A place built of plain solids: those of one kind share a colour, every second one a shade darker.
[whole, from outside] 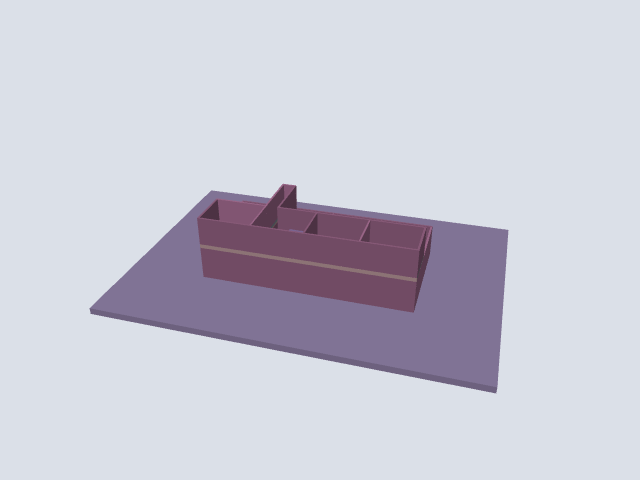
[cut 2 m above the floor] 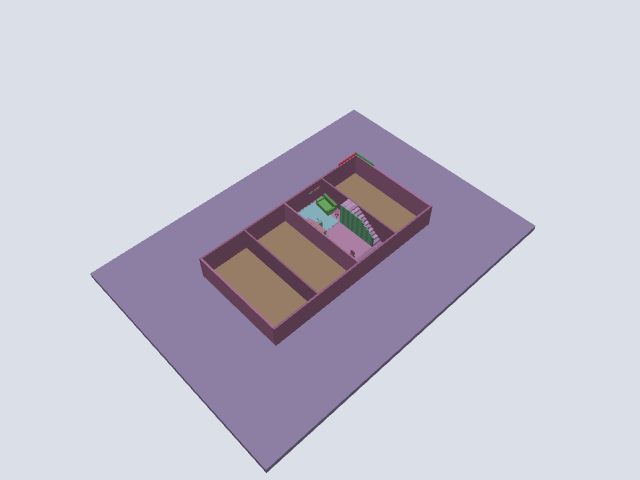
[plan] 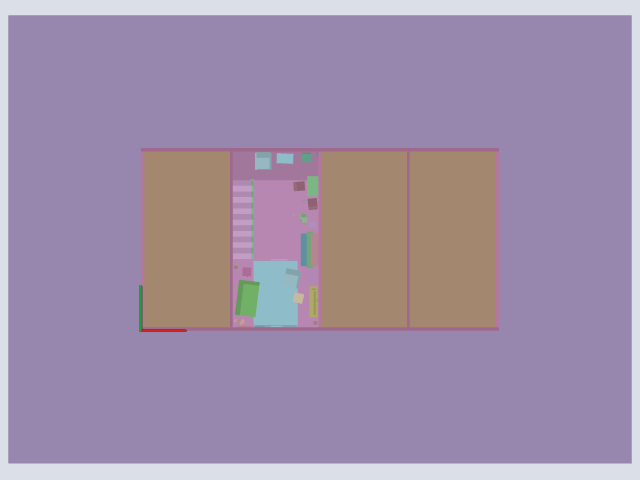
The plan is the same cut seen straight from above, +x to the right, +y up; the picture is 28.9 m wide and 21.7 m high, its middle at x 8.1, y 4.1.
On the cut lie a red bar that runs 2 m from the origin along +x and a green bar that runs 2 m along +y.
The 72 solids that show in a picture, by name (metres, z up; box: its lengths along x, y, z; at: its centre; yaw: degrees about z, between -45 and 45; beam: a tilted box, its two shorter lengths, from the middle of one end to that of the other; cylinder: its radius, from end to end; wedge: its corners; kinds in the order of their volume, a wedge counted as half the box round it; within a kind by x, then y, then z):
{
 "under_1": {"box": [28.19, 20.27, 0.5], "at": [8.1, 4.13, -0.33]},
 "wall_1": {"box": [0.16, 3.08, 2.19], "at": [0.08, 1.7, 3.92]},
 "wall_2": {"box": [0.16, 7.95, 2.82], "at": [0.08, 4.13, 1.11]},
 "wall_3": {"box": [4.16, 0.16, 2.19], "at": [2.08, 3.32, 3.92]},
 "wall_4": {"box": [0.16, 3.81, 2.19], "at": [4.08, 5.3, 3.92]},
 "wall_5": {"box": [0.13, 3.08, 2.19], "at": [4.09, 1.7, 3.92]},
 "wall_6": {"box": [0.13, 7.95, 2.82], "at": [4.09, 4.13, 1.11]},
 "wall_7": {"box": [1.16, 0.16, 2.19], "at": [4.58, 7.28, 3.92]},
 "wall_8": {"box": [0.16, 3.81, 2.19], "at": [5.08, 5.3, 3.92]},
 "wall_9": {"box": [16.19, 0.16, 5.31], "at": [8.1, 0.08, 2.35]},
 "wall_10": {"box": [0.13, 3.08, 2.19], "at": [8.1, 1.7, 3.92]},
 "wall_11": {"box": [0.13, 7.95, 2.82], "at": [8.1, 4.13, 1.11]},
 "wall_12": {"box": [16.19, 0.16, 2.82], "at": [8.1, 8.18, 1.11]},
 "wall_13": {"box": [11.19, 0.16, 2.19], "at": [10.6, 3.32, 3.92]},
 "wall_14": {"box": [0.13, 3.08, 2.19], "at": [12.1, 1.7, 3.92]},
 "wall_15": {"box": [0.13, 7.95, 2.82], "at": [12.1, 4.13, 1.11]},
 "wall_16": {"box": [0.16, 3.08, 2.19], "at": [16.11, 1.7, 3.92]},
 "wall_17": {"box": [0.16, 7.95, 2.82], "at": [16.11, 4.13, 1.11]},
 "floor_next_unit_1": {"box": [3.87, 7.95, 0.5], "at": [2.1, 4.13, -0.25]},
 "floor_next_unit_2": {"box": [3.87, 7.95, 0.5], "at": [10.1, 4.13, -0.25]},
 "floor_next_unit_3": {"box": [3.87, 7.95, 0.5], "at": [14.1, 4.13, -0.25]},
 "loft_stair_1": {"box": [0.84, 0.25, 2.93], "at": [4.58, 3.37, 1.17]},
 "loft_stair_2": {"box": [0.84, 0.51, 2.74], "at": [4.58, 3.49, 1.07]},
 "loft_stair_3": {"box": [0.84, 0.76, 2.56], "at": [4.58, 3.62, 0.98]},
 "loft_stair_4": {"box": [0.84, 1.02, 2.37], "at": [4.58, 3.75, 0.88]},
 "loft_stair_5": {"box": [0.84, 1.27, 2.18], "at": [4.58, 3.88, 0.79]},
 "loft_stair_6": {"box": [0.84, 1.53, 1.99], "at": [4.58, 4.0, 0.7]},
 "loft_stair_7": {"box": [0.84, 1.78, 1.8], "at": [4.58, 4.13, 0.6]},
 "loft_stair_8": {"box": [0.84, 2.04, 1.62], "at": [4.58, 4.26, 0.51]},
 "loft_stair_9": {"box": [0.84, 2.29, 1.43], "at": [4.58, 4.39, 0.41]},
 "loft_stair_10": {"box": [0.84, 2.55, 1.24], "at": [4.58, 4.51, 0.32]},
 "loft_stair_11": {"box": [0.84, 2.8, 1.05], "at": [4.58, 4.64, 0.23]},
 "loft_stair_12": {"box": [0.84, 3.06, 0.86], "at": [4.58, 4.77, 0.13]},
 "loft_stair_13": {"box": [0.84, 3.31, 0.68], "at": [4.58, 4.89, 0.04]},
 "loft_stair_14": {"box": [0.84, 3.56, 0.49], "at": [4.58, 5.02, -0.06]},
 "floor_cegin_1": {"box": [3.87, 3.08, 0.5], "at": [6.09, 1.7, -0.25]},
 "floor_cegin_2": {"box": [3.87, 1.3, 0.5], "at": [6.09, 7.45, -0.25]},
 "floor_cegin_3": {"box": [3.03, 3.57, 0.5], "at": [6.51, 5.02, -0.25]},
 "fixture_breast_cegin_1": {"box": [0.35, 1.48, 2.57], "at": [7.86, 3.65, 1.24]},
 "wall_band_1": {"box": [16.19, 0.16, 0.31], "at": [8.1, 0.08, 2.67]},
 "sofa_1": {"box": [0.23, 1.6, 0.39], "at": [4.46, 1.5, 0.65], "yaw": -7.1},
 "sofa_2": {"box": [0.92, 0.17, 0.18], "at": [4.74, 0.75, 0.54], "yaw": -7.1},
 "sofa_3": {"box": [0.93, 1.6, 0.34], "at": [4.82, 1.46, 0.28], "yaw": -7.1},
 "sofa_4": {"box": [0.92, 0.17, 0.18], "at": [4.91, 2.17, 0.54], "yaw": -7.1},
 "loft_stair_pan_1": {"box": [0.08, 0.25, 3.83], "at": [5.04, 3.37, 1.62]},
 "loft_stair_pan_2": {"box": [0.08, 0.25, 3.64], "at": [5.04, 3.62, 1.52]},
 "loft_stair_pan_3": {"box": [0.08, 0.25, 3.46], "at": [5.04, 3.88, 1.43]},
 "loft_stair_pan_4": {"box": [0.08, 0.25, 3.27], "at": [5.04, 4.13, 1.33]},
 "loft_stair_pan_5": {"box": [0.08, 0.25, 3.08], "at": [5.04, 4.39, 1.24]},
 "loft_stair_pan_6": {"box": [0.08, 0.25, 2.89], "at": [5.04, 4.64, 1.15]},
 "loft_stair_pan_7": {"box": [0.08, 0.25, 2.7], "at": [5.04, 4.89, 1.05]},
 "loft_stair_pan_8": {"box": [0.08, 0.25, 2.52], "at": [5.04, 5.15, 0.96]},
 "loft_stair_pan_9": {"box": [0.08, 0.25, 2.33], "at": [5.04, 5.4, 0.86]},
 "loft_stair_pan_10": {"box": [0.08, 0.25, 2.14], "at": [5.04, 5.66, 0.77]},
 "rug_1": {"box": [2.0, 2.9, 0.08], "at": [6.09, 1.7, -0.03], "yaw": 0.2},
 "rug_2": {"box": [0.75, 0.45, 0.08], "at": [6.52, 7.78, -0.03], "yaw": -2.2},
 "armchair_frame_1": {"box": [0.63, 0.74, 0.18], "at": [5.54, 7.67, 0.32]},
 "armchair_frame_2": {"box": [0.62, 0.26, 0.41], "at": [5.54, 7.95, 0.61]},
 "armchair_frame_3": {"box": [0.63, 0.74, 0.18], "at": [6.81, 2.37, 0.32], "yaw": -11.2},
 "armchair_frame_4": {"box": [0.62, 0.26, 0.41], "at": [6.86, 2.64, 0.61], "yaw": -11.2},
 "stacking_chair_1": {"box": [0.44, 0.42, 0.67], "at": [7.49, 7.82, 0.34]},
 "tv_stand_1": {"box": [0.37, 1.4, 0.046], "at": [7.81, 1.31, 0.36]},
 "tv_stand_2": {"box": [0.24, 0.89, 0.044], "at": [7.85, 1.24, 0.4]},
 "tv_stand_3": {"box": [0.09, 1.08, 0.63], "at": [7.86, 1.25, 0.74]},
 "floor_lamp_1": {"box": [0.56, 0.56, 0.26], "at": [7.72, 2.46, 1.37]},
 "fixture_hearth_cegin_1": {"box": [0.45, 1.48, 0.1], "at": [7.46, 3.65, 0.0]},
 "small_desk_1": {"box": [0.5, 0.9, 0.13], "at": [7.77, 6.53, 0.68]},
 "chair_kitchen_1": {"box": [0.42, 0.41, 0.07], "at": [7.2, 6.53, 0.41], "yaw": 4.0},
 "chair_kitchen_2": {"box": [0.41, 0.42, 0.07], "at": [7.77, 5.76, 0.41], "yaw": 5.6},
 "cushion_floor_1": {"box": [0.44, 0.44, 0.1], "at": [7.12, 1.48, 0.06], "yaw": -13.8},
 "fixture_breast_cegin_shelf_1": {"box": [0.29, 1.66, 0.04], "at": [7.64, 3.65, 1.28]},
 "side_table_1": {"box": [0.4, 0.4, 0.02], "at": [4.79, 2.66, 0.54], "yaw": -3.2}
}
